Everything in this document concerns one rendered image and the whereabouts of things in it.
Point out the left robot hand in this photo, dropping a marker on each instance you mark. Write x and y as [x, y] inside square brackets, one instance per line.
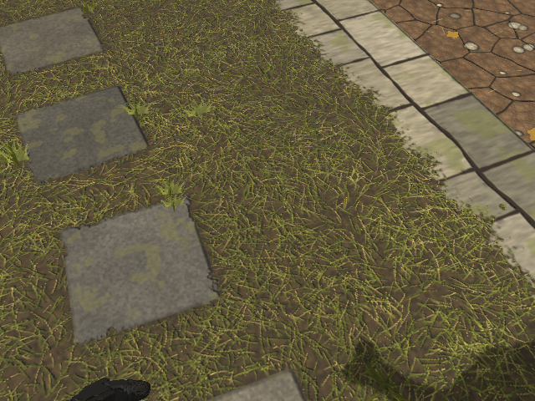
[116, 390]

